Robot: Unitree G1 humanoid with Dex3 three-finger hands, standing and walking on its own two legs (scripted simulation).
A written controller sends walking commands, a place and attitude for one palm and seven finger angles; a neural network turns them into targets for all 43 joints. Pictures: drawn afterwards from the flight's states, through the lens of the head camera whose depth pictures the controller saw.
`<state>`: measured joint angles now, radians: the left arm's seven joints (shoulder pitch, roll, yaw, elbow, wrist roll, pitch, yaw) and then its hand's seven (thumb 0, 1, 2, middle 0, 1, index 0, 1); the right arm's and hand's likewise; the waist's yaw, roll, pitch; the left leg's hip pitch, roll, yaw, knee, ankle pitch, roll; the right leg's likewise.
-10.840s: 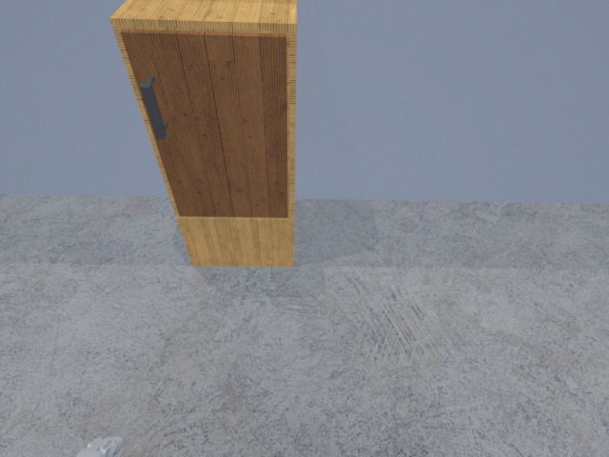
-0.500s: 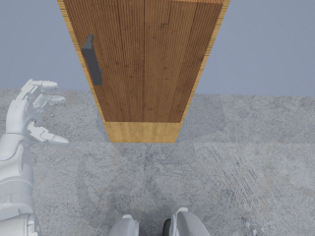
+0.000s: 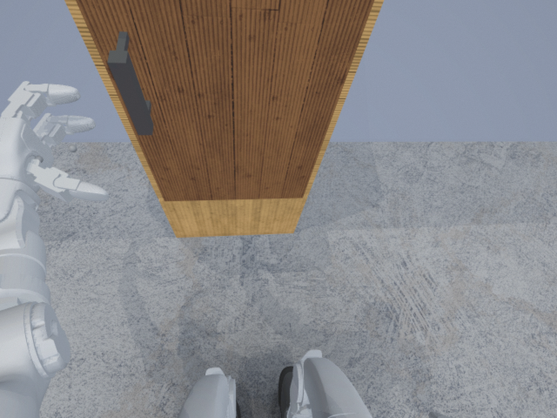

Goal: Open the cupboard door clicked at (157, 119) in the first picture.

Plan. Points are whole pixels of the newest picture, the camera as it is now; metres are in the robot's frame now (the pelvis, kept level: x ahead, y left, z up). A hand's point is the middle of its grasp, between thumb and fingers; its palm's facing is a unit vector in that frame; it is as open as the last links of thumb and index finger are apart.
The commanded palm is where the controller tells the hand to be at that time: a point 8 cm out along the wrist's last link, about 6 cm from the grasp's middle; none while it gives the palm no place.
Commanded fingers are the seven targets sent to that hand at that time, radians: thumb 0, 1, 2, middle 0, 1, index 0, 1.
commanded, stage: move the hooked fingers beside the handle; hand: left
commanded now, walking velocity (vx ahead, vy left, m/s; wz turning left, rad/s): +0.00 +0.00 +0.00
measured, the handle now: (135, 87) +0.58 +0.20 +0.05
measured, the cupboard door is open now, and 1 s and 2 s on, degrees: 0 0 0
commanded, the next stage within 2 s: slide the fingers in behind the handle in 1.20 s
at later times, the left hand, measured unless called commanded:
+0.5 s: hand (85, 104) +0.54 +0.26 +0.05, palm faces +0.03 -1.00 -0.01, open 14.0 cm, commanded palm +0.51 +0.29 +0.05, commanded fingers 0.00 -0.50 0.30 -0.30 -1.20 -0.30 -1.20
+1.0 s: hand (82, 120) +0.51 +0.26 +0.05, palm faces +0.01 -1.00 +0.00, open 14.0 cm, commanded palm +0.50 +0.29 +0.05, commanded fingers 0.00 -0.50 0.30 -0.30 -1.20 -0.30 -1.20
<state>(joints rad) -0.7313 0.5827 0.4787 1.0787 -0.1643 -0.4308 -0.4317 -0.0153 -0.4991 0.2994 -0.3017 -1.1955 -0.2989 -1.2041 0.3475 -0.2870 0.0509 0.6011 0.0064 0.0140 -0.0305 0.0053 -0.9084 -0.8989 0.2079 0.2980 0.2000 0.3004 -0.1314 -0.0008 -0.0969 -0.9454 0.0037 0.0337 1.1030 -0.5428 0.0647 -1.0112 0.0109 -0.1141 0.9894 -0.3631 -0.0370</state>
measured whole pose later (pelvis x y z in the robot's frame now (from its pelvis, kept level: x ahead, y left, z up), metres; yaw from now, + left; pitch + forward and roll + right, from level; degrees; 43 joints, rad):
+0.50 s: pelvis +0.00 +0.01 -0.01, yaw -1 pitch +27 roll -5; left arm -0.97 0.74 0.53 1.22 -0.09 -0.39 -0.41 -0.02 -0.50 0.30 -0.30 -1.20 -0.30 -1.20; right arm 0.39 -0.29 0.08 0.58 -0.02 0.10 -0.01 0.00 -0.91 -0.90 0.21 0.30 0.20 0.30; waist -0.22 0.02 -0.09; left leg -1.08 0.02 0.03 1.16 -0.56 0.07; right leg -1.13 0.03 -0.12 1.01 -0.36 -0.03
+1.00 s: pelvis +0.01 +0.01 +0.00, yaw -1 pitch +25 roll -5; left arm -0.85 0.64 0.47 1.16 -0.12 -0.39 -0.41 -0.01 -0.50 0.30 -0.30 -1.20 -0.30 -1.20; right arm 0.38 -0.28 0.06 0.57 -0.01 0.13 0.00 0.00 -0.91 -0.90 0.21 0.30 0.20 0.30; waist -0.18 0.02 -0.11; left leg -0.98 0.02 0.02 1.11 -0.56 0.08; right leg -1.03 0.03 -0.12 0.95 -0.36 -0.02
